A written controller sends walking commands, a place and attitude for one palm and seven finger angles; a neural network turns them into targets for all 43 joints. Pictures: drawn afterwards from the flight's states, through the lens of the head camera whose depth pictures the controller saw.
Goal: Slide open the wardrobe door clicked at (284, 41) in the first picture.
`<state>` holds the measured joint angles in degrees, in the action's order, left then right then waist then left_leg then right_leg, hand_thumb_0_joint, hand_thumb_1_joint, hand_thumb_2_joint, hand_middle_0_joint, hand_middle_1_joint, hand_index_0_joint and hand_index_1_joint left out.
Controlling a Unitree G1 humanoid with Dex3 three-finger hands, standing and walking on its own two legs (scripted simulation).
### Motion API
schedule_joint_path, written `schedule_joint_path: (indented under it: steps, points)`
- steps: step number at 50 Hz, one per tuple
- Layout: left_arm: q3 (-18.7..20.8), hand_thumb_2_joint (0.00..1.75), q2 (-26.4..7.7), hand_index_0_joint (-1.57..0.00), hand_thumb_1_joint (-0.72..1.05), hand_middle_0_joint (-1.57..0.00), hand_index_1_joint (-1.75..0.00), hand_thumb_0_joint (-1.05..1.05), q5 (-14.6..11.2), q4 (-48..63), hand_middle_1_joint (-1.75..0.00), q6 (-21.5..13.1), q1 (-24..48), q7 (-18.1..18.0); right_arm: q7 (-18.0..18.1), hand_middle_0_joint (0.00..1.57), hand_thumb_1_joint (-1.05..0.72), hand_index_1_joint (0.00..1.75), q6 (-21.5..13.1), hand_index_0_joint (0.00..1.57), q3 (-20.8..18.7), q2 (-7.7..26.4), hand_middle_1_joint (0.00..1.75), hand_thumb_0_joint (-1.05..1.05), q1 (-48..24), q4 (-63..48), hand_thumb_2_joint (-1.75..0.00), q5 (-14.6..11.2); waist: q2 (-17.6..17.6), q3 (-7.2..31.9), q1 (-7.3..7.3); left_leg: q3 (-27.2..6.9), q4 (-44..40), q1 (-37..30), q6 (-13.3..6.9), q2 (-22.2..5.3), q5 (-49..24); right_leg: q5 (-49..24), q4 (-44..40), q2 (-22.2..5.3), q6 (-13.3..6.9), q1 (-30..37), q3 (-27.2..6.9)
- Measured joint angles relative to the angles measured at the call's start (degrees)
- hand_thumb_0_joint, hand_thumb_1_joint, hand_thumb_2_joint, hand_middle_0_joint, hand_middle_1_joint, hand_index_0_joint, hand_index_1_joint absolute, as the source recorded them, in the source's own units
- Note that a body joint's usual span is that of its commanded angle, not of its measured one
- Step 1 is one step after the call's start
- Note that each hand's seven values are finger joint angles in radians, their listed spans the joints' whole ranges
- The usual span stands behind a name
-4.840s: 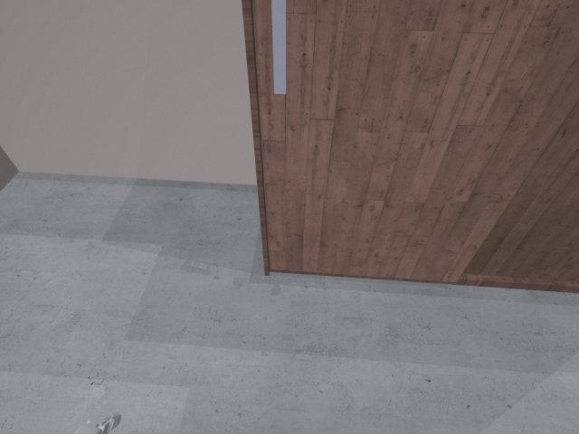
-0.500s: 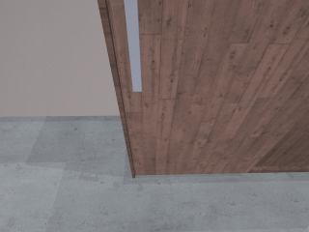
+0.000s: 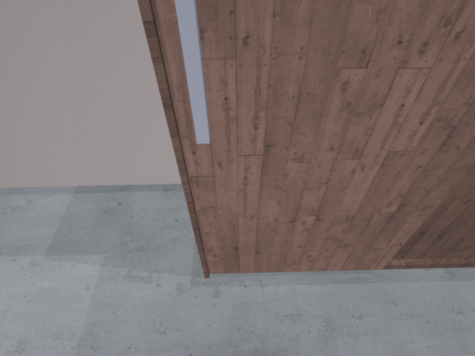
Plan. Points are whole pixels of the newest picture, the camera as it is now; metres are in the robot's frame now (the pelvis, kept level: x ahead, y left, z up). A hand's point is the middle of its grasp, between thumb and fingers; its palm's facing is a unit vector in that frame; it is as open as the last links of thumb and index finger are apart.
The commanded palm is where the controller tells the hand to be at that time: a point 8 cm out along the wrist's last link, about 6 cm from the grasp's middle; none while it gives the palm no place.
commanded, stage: look again from close up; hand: left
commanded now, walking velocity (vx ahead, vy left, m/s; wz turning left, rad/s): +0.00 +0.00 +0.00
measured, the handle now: (196, 71) +0.53 +0.10 +0.22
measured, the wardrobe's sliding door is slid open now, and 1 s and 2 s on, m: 0.00 0.00 0.00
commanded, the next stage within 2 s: raise the hand with hooked fingers in 0.56 s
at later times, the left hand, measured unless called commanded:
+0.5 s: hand out of the picture +0.00 +0.16 -0.17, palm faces +0.02 -0.98 -0.20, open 7.4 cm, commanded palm none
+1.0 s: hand (142, 311) +0.19 +0.16 +0.01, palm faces +0.08 -1.00 -0.01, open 8.1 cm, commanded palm +0.12 +0.23 +0.00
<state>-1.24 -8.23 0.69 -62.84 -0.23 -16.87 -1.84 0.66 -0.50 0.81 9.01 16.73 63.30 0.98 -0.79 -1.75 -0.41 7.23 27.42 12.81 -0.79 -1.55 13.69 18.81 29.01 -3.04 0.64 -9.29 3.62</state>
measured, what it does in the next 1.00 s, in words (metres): stands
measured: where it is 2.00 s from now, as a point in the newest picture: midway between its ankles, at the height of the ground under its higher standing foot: outside the picture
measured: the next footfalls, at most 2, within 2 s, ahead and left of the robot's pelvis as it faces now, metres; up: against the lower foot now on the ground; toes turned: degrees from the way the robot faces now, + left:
none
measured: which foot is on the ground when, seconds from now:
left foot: down 0.00-1.00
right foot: down 0.00-1.00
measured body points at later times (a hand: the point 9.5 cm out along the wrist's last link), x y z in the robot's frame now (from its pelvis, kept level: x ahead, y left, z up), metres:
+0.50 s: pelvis +0.00 -0.02 +0.00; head +0.02 -0.02 +0.45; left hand +0.00 +0.21 -0.16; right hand +0.03 -0.25 -0.16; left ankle +0.01 +0.11 -0.74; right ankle -0.04 -0.12 -0.74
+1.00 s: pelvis -0.02 -0.03 -0.04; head +0.00 -0.02 +0.41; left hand +0.18 +0.22 +0.01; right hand +0.18 -0.28 -0.10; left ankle +0.01 +0.11 -0.74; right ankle -0.03 -0.12 -0.74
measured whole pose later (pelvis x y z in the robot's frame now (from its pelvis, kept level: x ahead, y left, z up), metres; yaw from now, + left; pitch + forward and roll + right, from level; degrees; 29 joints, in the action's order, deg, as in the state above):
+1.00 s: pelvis -0.02 -0.03 -0.04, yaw +1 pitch +7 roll +2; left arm 10.5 -10.1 -14.3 -7.0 -27.4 -21.1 13.9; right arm 0.0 -16.0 -3.3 13.5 8.7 37.8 -0.6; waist 2.5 4.7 -0.8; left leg 5.0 47.1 33.2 1.8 -3.6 19.9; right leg 27.5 50.8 -2.6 -2.0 -30.0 4.7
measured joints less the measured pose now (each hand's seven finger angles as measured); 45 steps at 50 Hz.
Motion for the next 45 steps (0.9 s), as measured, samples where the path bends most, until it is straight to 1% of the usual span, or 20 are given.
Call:
schedule_joint_path:
  steps: [10, 33, 34, 35, 36, 37, 38, 40, 42, 43, 45]
  points:
    - [0.0, 0.9, 0.2, -0.2, 0.91, -0.2, -0.3, 0.0, 0.1, -1.0, -0.3, -0.3, -0.5, 0.2, 0.5, 0.19, -0.91, 0.29, 0.0, 0.2, -0.4, 0.3, 0.3, 0.0, -2.1, 0.5, -0.9, -0.1, 1.3, -0.2, 0.6, -0.7, -0.6, -0.3, 1.0, -1.1, -0.3, -0.6, -1.6, 1.3, -0.9, 0.8, 0.7]
    - [1.0, 0.9, -2.4, -0.2, 0.91, -0.2, -0.3, 0.0, 0.2, -0.6, -0.3, -0.5, 1.7, 0.5, 0.4, 0.2, -0.91, 0.29, -0.1, 0.2, -0.4, 1.0, 0.3, 0.0, -3.8, 1.2, -0.9, 0.0, 0.8, -0.4, 0.63, -1.3, -2.1, -1.2, 1.8, -1.6, -0.9, -1.0, -3.2, 1.9, -1.6, 2.0, 1.3]
    - [0.7, 0.9, -2.6, -0.2, 0.91, -0.2, -0.3, 0.0, 0.4, 0.0, -0.3, -0.6, 1.7, 0.5, 0.2, 0.2, -0.91, 0.29, 0.1, 0.2, -0.3, 1.2, 0.3, 0.0, -3.6, 0.4, -0.9, 0.1, 0.6, -0.7, 0.31, -1.6, -1.8, -1.0, 1.8, -1.6, -0.8, -1.0, -3.5, 2.0, -1.6, 2.3, 1.6]
    - [2.1, 0.9, -2.6, -0.2, 0.91, -0.2, -0.3, 0.0, -1.7, 8.3, -0.3, 2.2, -0.8, 0.9, 0.5, 0.2, -0.91, 0.29, -0.7, 0.2, 0.1, 1.4, 0.3, 0.0, -2.5, -2.2, -0.9, -0.3, 0.5, -0.7, 0.25, -1.8, -1.4, -0.5, 1.7, -1.6, -0.7, -1.0, -3.2, 2.0, -1.6, 1.9, 1.8]
    - [2.9, 0.9, -2.6, -0.2, 0.91, -0.2, -0.3, 0.01, -3.7, 18.7, -0.31, 2.5, -3.8, 0.3, 1.3, 0.2, -0.91, 0.29, -3.1, 0.2, 0.4, 1.7, 0.3, 0.01, -0.9, -5.0, -0.9, -0.8, 0.8, -0.5, 0.81, -1.5, -1.4, -0.3, 1.6, -1.4, -0.7, -0.7, -2.4, 1.7, -1.6, 1.1, 1.5]
    - [3.3, 0.9, -2.6, -0.2, 0.9, -0.2, -0.3, 0.01, -5.0, 26.7, -0.31, 0.6, -5.7, -0.9, 2.0, 0.2, -0.91, 0.29, -5.9, 0.2, 0.6, 2.0, 0.3, 0.01, 0.0, -6.8, -0.89, -1.2, 0.8, -0.3, 1.19, -1.3, -1.2, 0.0, 1.6, -1.2, -0.7, -0.3, -1.3, 1.4, -1.6, 0.4, 1.3]
    - [3.3, 0.9, -2.6, -0.2, 0.9, -0.2, -0.3, 0.01, -6.5, 33.6, -0.31, -0.7, -6.6, -2.2, 2.4, 0.2, -0.91, 0.29, -8.0, 0.2, 0.5, 2.5, 0.3, 0.01, 0.2, -8.4, -0.89, -1.7, 0.7, -0.2, 1.07, -1.4, -0.8, 0.3, 1.6, -1.1, -0.6, 0.1, -0.4, 1.2, -1.6, 0.0, 1.3]
    - [3.9, 0.89, -1.9, -0.2, 0.88, -0.2, -0.32, 0.01, -8.4, 44.5, -0.32, -2.9, -6.2, -3.1, 2.5, 0.2, -0.91, 0.29, -11.1, 0.2, -0.1, 3.5, 0.3, 0.01, -0.2, -12.0, -0.89, -2.4, 0.1, 0.1, -0.09, -2.1, 0.9, 2.0, 1.4, -0.6, -0.3, 1.0, 1.6, 0.6, -1.5, -1.4, 2.0]
    - [5.1, 0.88, -1.5, -0.2, 0.86, -0.2, -0.33, 0.01, -9.3, 51.7, -0.34, -6.8, -4.2, -2.1, 2.4, 0.2, -0.9, 0.29, -13.4, 0.2, -1.1, 4.1, 0.3, 0.01, -1.4, -15.3, -0.89, -2.0, -0.1, 1.6, -0.91, -2.5, 3.6, 5.2, 1.3, -0.5, 0.3, 2.1, 4.5, 0.3, -1.5, -4.6, 2.4]
    - [5.9, 0.87, -1.4, -0.2, 0.84, -0.2, -0.34, 0.01, -9.8, 54.1, -0.35, -9.6, -3.2, -1.0, 2.2, 0.2, -0.9, 0.29, -14.2, 0.2, -1.6, 4.3, 0.3, 0.01, -2.2, -16.8, -0.89, -1.7, 0.0, 2.6, -1.12, -2.5, 5.1, 7.0, 1.3, -0.6, 0.8, 2.7, 6.3, 0.2, -1.5, -6.6, 2.2]
    - [7.8, 0.86, -1.3, -0.2, 0.81, -0.21, -0.36, 0.01, -11.2, 56.5, -0.37, -16.2, -1.7, 2.7, 1.3, 0.2, -0.9, 0.29, -15.1, 0.2, -2.5, 4.3, 0.3, 0.01, -4.0, -19.5, -0.89, -1.5, 0.6, 4.5, -1.31, -2.1, 8.8, 11.0, 1.5, -1.0, 2.1, 4.1, 10.4, 0.2, -1.7, -10.9, 1.7]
